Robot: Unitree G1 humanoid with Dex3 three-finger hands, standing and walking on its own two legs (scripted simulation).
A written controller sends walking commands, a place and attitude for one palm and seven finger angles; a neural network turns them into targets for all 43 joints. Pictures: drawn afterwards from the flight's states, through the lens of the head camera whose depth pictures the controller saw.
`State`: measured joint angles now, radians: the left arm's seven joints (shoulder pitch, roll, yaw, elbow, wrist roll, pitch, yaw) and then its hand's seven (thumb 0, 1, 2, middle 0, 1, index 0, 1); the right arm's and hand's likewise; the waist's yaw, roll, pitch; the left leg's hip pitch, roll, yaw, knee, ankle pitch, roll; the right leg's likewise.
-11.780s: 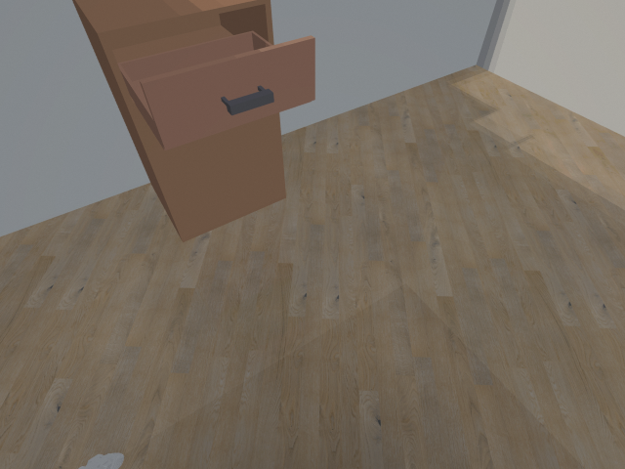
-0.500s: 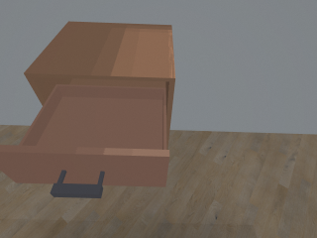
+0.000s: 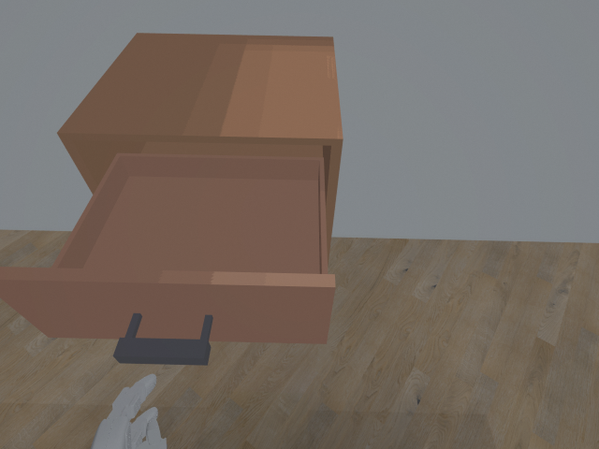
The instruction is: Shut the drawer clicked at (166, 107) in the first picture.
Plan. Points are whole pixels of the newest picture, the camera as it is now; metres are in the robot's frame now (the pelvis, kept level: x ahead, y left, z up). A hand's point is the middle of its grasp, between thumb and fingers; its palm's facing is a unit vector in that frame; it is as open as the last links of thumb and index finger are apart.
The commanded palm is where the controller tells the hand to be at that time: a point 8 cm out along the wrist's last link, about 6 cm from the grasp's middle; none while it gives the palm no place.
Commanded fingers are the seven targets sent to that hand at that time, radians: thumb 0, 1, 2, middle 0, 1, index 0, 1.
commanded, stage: raise the hand and make a fist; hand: left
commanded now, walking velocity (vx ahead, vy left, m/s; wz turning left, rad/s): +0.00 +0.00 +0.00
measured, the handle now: (167, 336) +0.28 +0.20 -0.02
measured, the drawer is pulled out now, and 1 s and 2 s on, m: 0.30 0.30 0.30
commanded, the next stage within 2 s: bring the fist close to the handle in 1.76 s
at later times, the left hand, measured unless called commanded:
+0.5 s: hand out of the picture +0.13 +0.15 -0.01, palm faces +0.01 -1.00 -0.05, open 4.8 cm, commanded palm +0.09 +0.22 +0.00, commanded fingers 0.00 0.90 0.90 -0.86 -1.01 -0.86 -1.01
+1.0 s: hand out of the picture +0.12 +0.16 +0.04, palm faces +0.02 -1.00 -0.03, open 3.1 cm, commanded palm +0.07 +0.21 +0.05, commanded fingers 0.00 0.90 0.90 -1.36 -1.56 -1.36 -1.56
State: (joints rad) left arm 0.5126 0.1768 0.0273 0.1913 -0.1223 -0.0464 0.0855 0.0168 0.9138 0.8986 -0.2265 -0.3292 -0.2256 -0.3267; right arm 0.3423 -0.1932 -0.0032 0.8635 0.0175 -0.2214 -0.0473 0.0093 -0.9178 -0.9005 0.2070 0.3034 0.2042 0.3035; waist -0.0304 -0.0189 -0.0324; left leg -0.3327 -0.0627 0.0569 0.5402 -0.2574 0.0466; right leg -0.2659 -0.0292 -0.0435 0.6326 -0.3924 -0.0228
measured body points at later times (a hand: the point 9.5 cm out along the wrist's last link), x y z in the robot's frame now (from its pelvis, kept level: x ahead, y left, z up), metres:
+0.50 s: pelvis -0.05 -0.04 -0.06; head -0.02 -0.04 +0.39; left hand +0.12 +0.21 +0.00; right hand +0.16 -0.25 -0.13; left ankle +0.01 +0.09 -0.73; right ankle -0.06 -0.10 -0.73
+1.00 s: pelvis -0.03 -0.01 -0.04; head -0.01 -0.01 +0.41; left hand +0.11 +0.22 +0.04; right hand +0.17 -0.24 -0.09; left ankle +0.01 +0.09 -0.73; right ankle -0.05 -0.10 -0.73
